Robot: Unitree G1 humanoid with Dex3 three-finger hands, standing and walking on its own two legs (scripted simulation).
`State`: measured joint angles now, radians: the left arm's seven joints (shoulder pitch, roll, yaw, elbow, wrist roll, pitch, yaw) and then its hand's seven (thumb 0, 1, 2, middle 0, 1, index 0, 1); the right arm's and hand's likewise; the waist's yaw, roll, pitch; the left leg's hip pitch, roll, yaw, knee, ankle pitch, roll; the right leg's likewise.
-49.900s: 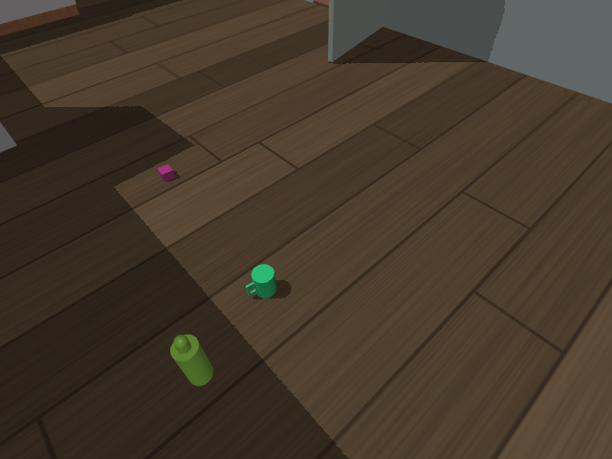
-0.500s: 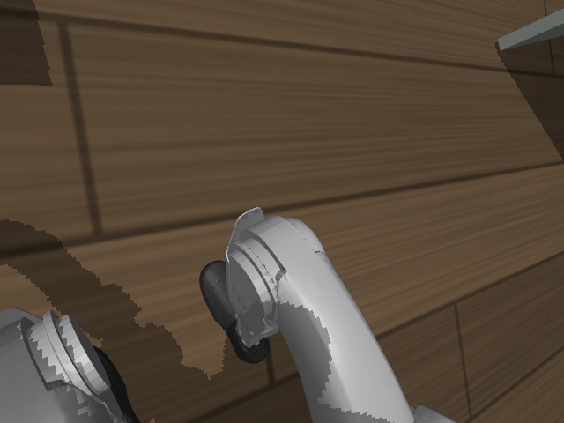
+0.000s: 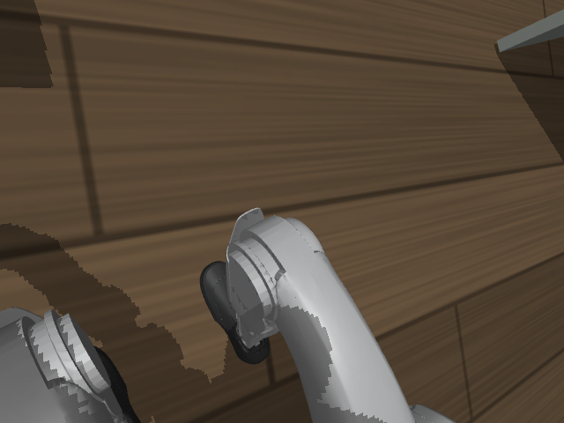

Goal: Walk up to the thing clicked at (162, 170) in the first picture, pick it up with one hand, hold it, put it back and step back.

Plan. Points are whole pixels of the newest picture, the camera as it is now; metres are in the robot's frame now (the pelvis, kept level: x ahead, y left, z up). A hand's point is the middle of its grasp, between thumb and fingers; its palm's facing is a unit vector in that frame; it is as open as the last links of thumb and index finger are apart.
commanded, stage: withdraw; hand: left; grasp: from above
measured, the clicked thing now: out of the picture +0.46 +0.33 -0.30
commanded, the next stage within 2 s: home in 0.82 s
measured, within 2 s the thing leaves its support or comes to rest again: neither
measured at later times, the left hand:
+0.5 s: hand out of the picture +0.47 +0.39 -0.12, palm faces -0.09 -0.35 -0.93, open 13.9 cm
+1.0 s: hand out of the picture +0.46 +0.34 -0.13, palm faces -0.47 -0.24 -0.85, open 13.4 cm
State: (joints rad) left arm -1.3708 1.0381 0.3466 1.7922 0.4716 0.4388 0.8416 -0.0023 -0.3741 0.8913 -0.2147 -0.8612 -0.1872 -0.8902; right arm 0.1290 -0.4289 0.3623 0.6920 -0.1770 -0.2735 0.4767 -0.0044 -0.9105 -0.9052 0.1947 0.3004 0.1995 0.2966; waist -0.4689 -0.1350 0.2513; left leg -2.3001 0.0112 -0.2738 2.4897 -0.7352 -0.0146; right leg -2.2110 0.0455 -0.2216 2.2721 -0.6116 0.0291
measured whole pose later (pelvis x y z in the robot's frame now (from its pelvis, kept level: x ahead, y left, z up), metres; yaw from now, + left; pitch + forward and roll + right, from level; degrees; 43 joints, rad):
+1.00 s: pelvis -0.01 -0.01 +0.01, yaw +7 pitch +31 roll -7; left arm -1.19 0.78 0.03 1.54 1.05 0.09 0.20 0.00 -0.39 0.92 -0.17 -0.95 -0.18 -0.94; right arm 0.21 -0.34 0.15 0.70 -0.11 -0.13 0.18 0.00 -0.90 -0.90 0.20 0.30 0.20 0.30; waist -0.31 0.02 0.05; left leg -2.26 0.01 -0.12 2.38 -0.68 0.00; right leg -2.22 0.02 -0.10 2.27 -0.60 0.02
